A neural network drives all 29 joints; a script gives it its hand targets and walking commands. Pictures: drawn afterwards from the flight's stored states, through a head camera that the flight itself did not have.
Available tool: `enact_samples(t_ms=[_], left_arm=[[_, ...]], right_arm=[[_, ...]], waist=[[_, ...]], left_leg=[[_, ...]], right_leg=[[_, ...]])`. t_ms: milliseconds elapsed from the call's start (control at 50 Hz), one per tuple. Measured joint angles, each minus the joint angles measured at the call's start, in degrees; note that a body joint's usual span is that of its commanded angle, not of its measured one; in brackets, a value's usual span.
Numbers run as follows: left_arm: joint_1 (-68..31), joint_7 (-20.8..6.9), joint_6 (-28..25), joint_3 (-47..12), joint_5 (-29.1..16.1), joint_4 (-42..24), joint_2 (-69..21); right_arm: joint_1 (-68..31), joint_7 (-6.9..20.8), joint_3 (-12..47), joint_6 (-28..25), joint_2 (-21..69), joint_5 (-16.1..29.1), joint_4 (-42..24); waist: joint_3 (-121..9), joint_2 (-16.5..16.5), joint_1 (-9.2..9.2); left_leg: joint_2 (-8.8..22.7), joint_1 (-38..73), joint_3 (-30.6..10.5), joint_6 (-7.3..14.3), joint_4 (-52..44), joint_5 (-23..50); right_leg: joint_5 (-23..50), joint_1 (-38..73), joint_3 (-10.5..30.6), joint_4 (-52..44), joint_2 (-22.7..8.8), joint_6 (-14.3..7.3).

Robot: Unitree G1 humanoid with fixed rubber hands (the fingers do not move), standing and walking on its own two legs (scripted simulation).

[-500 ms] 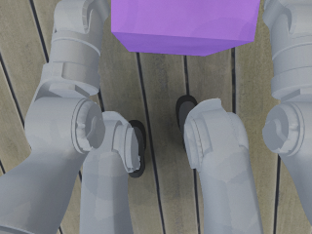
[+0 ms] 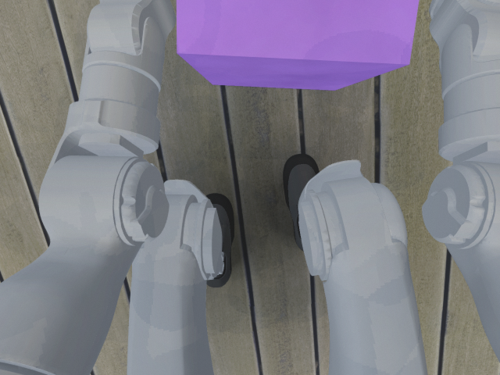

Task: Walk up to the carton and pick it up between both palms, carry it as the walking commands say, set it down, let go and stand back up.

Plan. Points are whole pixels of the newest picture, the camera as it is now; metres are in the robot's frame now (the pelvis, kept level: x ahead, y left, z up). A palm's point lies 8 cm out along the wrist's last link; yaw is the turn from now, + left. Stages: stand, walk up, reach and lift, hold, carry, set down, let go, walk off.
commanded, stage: set down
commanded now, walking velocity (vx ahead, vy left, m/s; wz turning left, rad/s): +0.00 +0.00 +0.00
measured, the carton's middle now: out of the picture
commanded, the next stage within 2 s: none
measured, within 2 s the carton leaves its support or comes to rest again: rests again in 0.82 s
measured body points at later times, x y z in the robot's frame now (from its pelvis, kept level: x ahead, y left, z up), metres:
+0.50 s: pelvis +0.00 +0.00 +0.00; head +0.37 -0.05 +0.23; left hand +0.59 +0.06 -0.17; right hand +0.53 -0.26 -0.18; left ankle +0.10 +0.10 -0.35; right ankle +0.16 -0.10 -0.35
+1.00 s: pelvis +0.00 +0.00 -0.01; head +0.38 -0.05 +0.23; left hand +0.59 +0.06 -0.18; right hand +0.54 -0.25 -0.19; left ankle +0.10 +0.10 -0.35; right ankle +0.16 -0.10 -0.35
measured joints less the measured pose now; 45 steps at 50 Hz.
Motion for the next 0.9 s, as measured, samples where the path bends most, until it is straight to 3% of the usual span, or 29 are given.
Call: enact_samples(t_ms=[360,680,780,900], left_arm=[[0.0,-1.3,-0.5,0.0,0.0,0.5,0.2],[0.0,-1.5,-0.8,0.0,0.1,0.7,0.2],[0.0,-1.4,-1.4,-0.6,0.1,1.1,0.4],[-0.6,-0.8,-1.9,-5.9,0.0,4.6,2.4]], right_arm=[[-0.3,2.0,-2.3,-1.4,0.0,-0.9,0.9],[-1.0,2.2,-3.4,-3.0,0.0,-2.0,3.0],[-1.9,0.6,-3.2,-4.5,0.0,-2.1,5.6],[-3.2,-4.2,0.9,-6.8,-0.2,-2.1,10.9]], waist=[[0.0,-0.2,-0.13],[0.0,-0.2,-0.16],[0.0,-0.2,-0.15],[0.0,-0.3,-0.15]], left_leg=[[-0.6,-0.9,0.1,0.0,0.8,0.0],[-0.7,-0.9,0.1,0.0,0.9,0.0],[-0.7,-0.9,0.1,0.0,0.9,0.0],[-0.7,-0.9,0.1,0.0,0.9,0.0]], right_leg=[[-0.5,-0.6,0.0,0.9,-0.5,0.0],[-0.5,-0.6,0.0,1.1,-0.6,0.0],[-0.6,-0.6,0.0,1.2,-0.6,0.0],[-0.6,-0.7,0.0,1.2,-0.6,0.0]])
